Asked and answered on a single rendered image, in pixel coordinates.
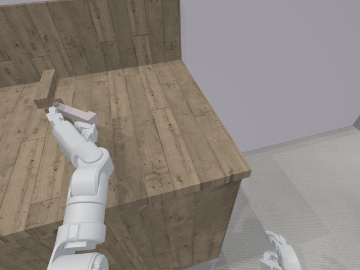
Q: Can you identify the tap lever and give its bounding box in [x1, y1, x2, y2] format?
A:
[52, 102, 100, 126]

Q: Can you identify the counter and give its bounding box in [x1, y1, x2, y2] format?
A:
[0, 0, 252, 270]

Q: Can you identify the left robot upper arm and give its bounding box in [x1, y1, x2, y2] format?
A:
[49, 252, 109, 270]

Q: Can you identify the robot left hand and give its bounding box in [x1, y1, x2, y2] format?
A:
[46, 106, 98, 161]

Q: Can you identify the left robot forearm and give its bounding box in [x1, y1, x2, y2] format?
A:
[47, 141, 114, 270]

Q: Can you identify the robot right hand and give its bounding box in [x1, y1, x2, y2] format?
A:
[260, 231, 302, 270]

